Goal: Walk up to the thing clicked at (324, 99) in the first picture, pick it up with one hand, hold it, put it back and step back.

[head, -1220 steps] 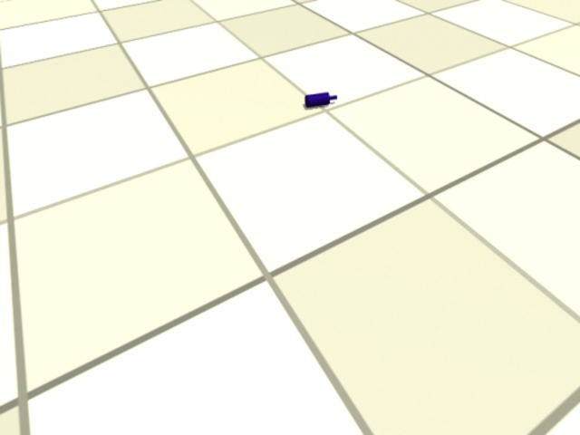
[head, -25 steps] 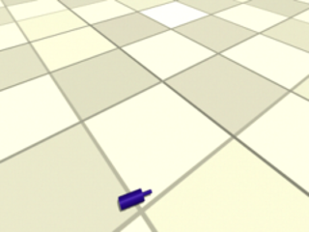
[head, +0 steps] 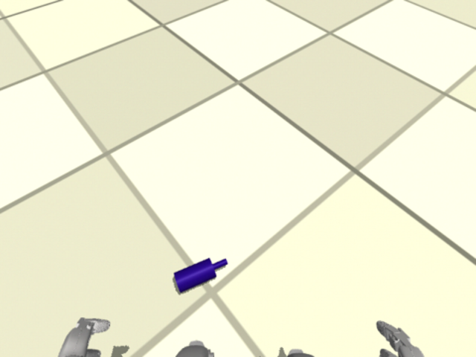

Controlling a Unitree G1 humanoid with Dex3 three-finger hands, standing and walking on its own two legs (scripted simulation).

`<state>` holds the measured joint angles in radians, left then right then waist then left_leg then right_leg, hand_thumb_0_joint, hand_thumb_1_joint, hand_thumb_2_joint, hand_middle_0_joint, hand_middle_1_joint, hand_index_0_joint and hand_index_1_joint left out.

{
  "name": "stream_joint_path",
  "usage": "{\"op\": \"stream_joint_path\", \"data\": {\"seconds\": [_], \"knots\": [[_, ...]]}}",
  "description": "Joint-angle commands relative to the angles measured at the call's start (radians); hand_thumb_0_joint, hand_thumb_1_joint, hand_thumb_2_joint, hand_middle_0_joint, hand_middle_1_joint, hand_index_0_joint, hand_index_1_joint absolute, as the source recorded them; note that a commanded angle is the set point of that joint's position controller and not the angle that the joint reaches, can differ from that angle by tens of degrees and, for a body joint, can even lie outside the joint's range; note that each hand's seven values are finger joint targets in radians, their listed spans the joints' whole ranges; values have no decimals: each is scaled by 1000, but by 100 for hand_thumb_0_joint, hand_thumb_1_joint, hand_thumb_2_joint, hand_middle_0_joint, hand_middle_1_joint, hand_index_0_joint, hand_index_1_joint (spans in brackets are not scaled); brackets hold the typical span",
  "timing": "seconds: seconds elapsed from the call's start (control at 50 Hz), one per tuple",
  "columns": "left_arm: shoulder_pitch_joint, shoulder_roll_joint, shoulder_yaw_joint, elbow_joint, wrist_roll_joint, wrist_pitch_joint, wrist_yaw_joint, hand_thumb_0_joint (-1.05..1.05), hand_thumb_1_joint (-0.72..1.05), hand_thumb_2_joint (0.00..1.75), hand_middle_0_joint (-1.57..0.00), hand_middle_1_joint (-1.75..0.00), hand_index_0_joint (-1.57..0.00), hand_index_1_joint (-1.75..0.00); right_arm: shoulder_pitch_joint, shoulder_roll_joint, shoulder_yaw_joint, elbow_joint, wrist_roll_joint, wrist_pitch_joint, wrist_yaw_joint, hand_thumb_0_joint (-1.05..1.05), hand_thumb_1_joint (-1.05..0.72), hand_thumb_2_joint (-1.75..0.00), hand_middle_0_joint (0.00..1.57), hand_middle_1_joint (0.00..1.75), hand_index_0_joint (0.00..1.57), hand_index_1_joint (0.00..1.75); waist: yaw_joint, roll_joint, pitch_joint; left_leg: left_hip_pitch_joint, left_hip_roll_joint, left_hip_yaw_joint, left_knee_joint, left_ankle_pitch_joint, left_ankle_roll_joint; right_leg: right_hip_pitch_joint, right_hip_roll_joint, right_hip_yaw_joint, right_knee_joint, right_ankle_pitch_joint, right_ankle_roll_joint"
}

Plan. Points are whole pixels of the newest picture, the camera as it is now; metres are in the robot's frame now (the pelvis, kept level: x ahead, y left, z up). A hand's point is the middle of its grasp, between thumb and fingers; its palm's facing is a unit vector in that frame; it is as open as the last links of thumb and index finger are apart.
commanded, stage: rise first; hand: left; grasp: from above
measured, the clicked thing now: (202, 271) +0.46 +0.16 -0.69
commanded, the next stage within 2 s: none
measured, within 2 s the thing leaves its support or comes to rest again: neither
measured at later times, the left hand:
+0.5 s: hand out of the picture +0.12 +0.26 -0.20, palm faces -0.17 -0.83 -0.53, open 14.2 cm
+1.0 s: hand (146, 317) +0.25 +0.26 -0.38, palm faces -0.36 -0.32 -0.87, open 14.0 cm
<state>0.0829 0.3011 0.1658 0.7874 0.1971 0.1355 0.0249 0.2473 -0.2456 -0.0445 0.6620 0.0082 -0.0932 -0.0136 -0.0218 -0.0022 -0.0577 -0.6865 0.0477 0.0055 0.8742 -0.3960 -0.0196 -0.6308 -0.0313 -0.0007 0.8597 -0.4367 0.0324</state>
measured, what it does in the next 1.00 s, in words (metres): lowers itself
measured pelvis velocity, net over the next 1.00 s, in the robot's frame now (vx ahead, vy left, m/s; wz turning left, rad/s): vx -0.07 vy -0.01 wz -0.04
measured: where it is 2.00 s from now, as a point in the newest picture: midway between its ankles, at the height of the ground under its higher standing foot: outside the picture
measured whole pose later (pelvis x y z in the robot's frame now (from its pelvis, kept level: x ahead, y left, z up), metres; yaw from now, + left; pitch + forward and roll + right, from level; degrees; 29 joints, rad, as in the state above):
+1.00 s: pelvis -0.07 -0.01 -0.23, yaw -2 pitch +34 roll -2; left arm -0.42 0.35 0.05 0.94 0.80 0.16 0.39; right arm 0.05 -0.27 -0.03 0.74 -0.04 -0.15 -0.01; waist -0.02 0.01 -0.19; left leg -1.81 0.07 -0.07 1.84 -0.62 -0.04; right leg -1.74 0.00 0.00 1.84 -0.68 0.02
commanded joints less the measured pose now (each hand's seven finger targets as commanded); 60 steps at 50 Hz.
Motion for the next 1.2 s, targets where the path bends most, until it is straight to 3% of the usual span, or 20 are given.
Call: {"op": "stream_joint_path", "data": {"seconds": [0.0,0.16,0.32,0.42,0.5,0.58,0.68,0.72,0.74,0.76,0.84,0.86,0.88,0.9,0.92,0.94,1.0,1.04,1.14,1.18], "knots": [[25,195,52,-218,31,-4,26,0,-58,97,-8,-108,-8,-108,5,-150,-61,-145,-1,-63,-16,0,-91,-90,20,30,20,30,7,54,-259,136,-30,7,-16,281,19,7,37,-34,-27,267,-37],[132,170,36,-368,68,62,38,0,-58,96,-7,-110,-8,-109,-14,-141,-55,-194,-3,-83,-21,0,-92,-90,20,30,20,30,-9,53,-293,45,-23,-4,79,248,25,-75,40,-33,55,239,-37],[197,167,32,-477,104,99,59,0,-59,96,-7,-110,-8,-109,-38,-123,-41,-227,-5,-103,-31,0,-92,-90,20,30,20,30,0,70,-300,-53,-23,-12,148,166,23,-164,39,-39,128,158,-42],[244,158,23,-533,121,107,74,0,-58,95,-7,-109,-7,-108,-44,-120,-42,-240,-6,-114,-37,0,-91,-90,20,30,20,30,-1,80,-341,-91,-22,-21,196,172,22,-208,43,-44,181,158,-44],[95,175,-1,-474,166,85,89,0,-57,94,-7,-109,-8,-108,-66,-128,-35,-219,-6,-128,-45,0,-91,-90,20,30,20,30,-34,65,-303,-183,-19,-30,260,87,25,-333,45,-44,248,87,-46],[-16,174,-20,-371,248,30,122,0,-56,96,-6,-108,-7,-108,-84,-137,-35,-191,-9,-150,-42,0,-88,-89,20,30,20,30,-30,64,-327,-307,-26,-28,350,-17,26,-470,45,-37,348,2,-52],[-135,190,-51,-309,357,-22,181,0,-57,98,-7,-108,-7,-108,-94,-166,-53,-138,-8,-161,-33,0,-90,-90,20,30,20,30,-16,113,-463,-344,-16,-65,451,37,9,-644,41,-45,522,24,-61],[-223,198,-63,-274,411,-31,217,0,-55,97,-7,-108,-7,-108,-95,-172,-55,-115,-10,-154,-30,0,-89,-90,20,30,20,30,-22,118,-515,-376,-15,-68,507,56,8,-710,43,-49,579,38,-63],[-251,231,-41,-235,446,-30,243,0,-57,99,-6,-109,-6,-109,-98,-177,-54,-100,-10,-149,-29,0,-89,-90,20,30,20,30,-9,122,-526,-405,-16,-67,530,48,6,-743,43,-50,604,29,-64],[-275,222,-55,-207,474,-25,266,0,-57,99,-7,-108,-7,-108,-102,-175,-54,-92,-12,-140,-26,0,-89,-90,20,30,20,30,-7,119,-541,-443,-18,-52,565,44,10,-762,47,-45,614,33,-62],[-451,237,-52,-101,556,5,360,0,-56,98,-7,-111,-8,-110,-97,-177,-49,-43,-28,-107,-13,0,-91,-90,20,30,20,30,-7,78,-646,-573,-23,-22,684,54,19,-790,55,-43,677,62,-57],[-494,268,-39,-83,574,13,379,0,-56,99,-7,-111,-8,-110,-87,-182,-50,-23,-31,-101,-11,0,-91,-90,20,30,20,30,3,80,-683,-569,-18,-17,716,84,22,-799,56,-43,696,88,-56],[-552,251,-60,-41,595,21,392,0,-56,100,-7,-110,-8,-110,-91,-183,-49,-16,-37,-95,-10,0,-91,-90,20,30,20,30,-15,83,-689,-603,-18,-18,741,58,20,-829,56,-45,717,67,-56],[-602,271,-55,15,615,26,404,0,-57,100,-8,-110,-8,-110,-83,-183,-46,-3,-42,-90,-6,0,-91,-90,20,30,20,30,-12,70,-677,-647,-17,-12,762,27,23,-843,58,-43,724,47,-55],[-643,260,-66,40,627,27,416,0,-56,100,-8,-110,-8,-109,-83,-181,-47,4,-48,-87,-5,0,-91,-90,20,30,20,30,-20,61,-682,-689,-17,-11,783,-17,23,-857,59,-47,735,11,-55],[-690,274,-63,82,643,28,427,0,-56,99,-8,-110,-9,-109,-69,-180,-43,22,-53,-83,-1,0,-91,-90,20,30,20,30,-23,48,-701,-718,-16,-5,817,-10,26,-852,60,-45,752,26,-52],[-797,330,-55,181,693,30,457,0,-55,99,-9,-110,-10,-109,-78,-171,-39,34,-69,-76,11,0,-90,-90,20,30,20,30,-25,23,-710,-813,-16,1,875,-85,33,-887,64,-39,776,-59,-50],[-840,347,-52,249,713,26,472,0,-55,99,-9,-109,-10,-108,-83,-163,-38,45,-80,-75,22,0,-90,-90,20,30,20,30,-25,13,-710,-866,-17,2,902,-131,33,-914,69,-38,796,-126,-51],[-1020,366,-59,325,761,13,515,0,-54,99,-9,-108,-10,-107,-54,-156,-31,83,-102,-76,46,0,-90,-90,20,30,20,30,-61,71,-729,-904,-10,-3,970,-176,33,-1012,72,-51,861,-171,-55],[-1048,387,-41,375,772,12,533,0,-56,102,-9,-106,-9,-106,-39,-162,-30,104,-110,-81,55,0,-89,-90,20,30,20,30,-73,76,-718,-929,-9,-9,988,-205,34,-1054,73,-65,890,-198,-56]]}}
